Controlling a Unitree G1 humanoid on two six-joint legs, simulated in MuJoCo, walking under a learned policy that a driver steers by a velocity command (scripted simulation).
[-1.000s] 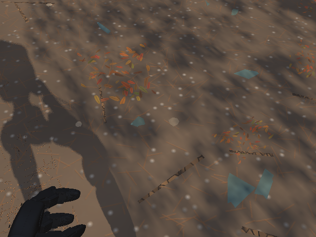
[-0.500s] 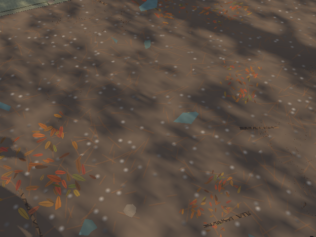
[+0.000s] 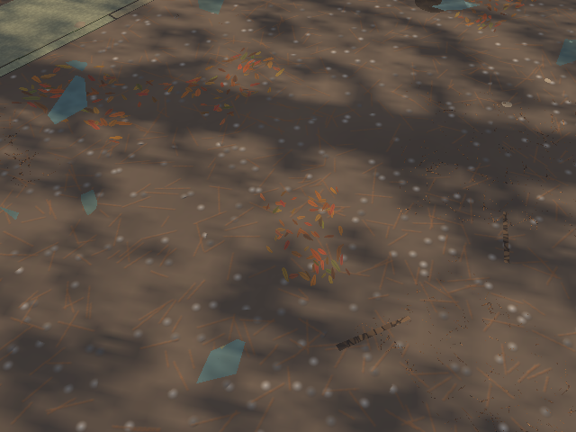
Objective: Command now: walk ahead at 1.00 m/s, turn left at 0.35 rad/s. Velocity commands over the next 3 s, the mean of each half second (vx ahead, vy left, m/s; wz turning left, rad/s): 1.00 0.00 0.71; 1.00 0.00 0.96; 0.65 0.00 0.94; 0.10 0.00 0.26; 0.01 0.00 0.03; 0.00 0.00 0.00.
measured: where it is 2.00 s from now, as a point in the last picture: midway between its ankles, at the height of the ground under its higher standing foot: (52, 204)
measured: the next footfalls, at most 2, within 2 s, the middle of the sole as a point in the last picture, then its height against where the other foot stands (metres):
left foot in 0.32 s outside the picture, level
right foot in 0.72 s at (253, 267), level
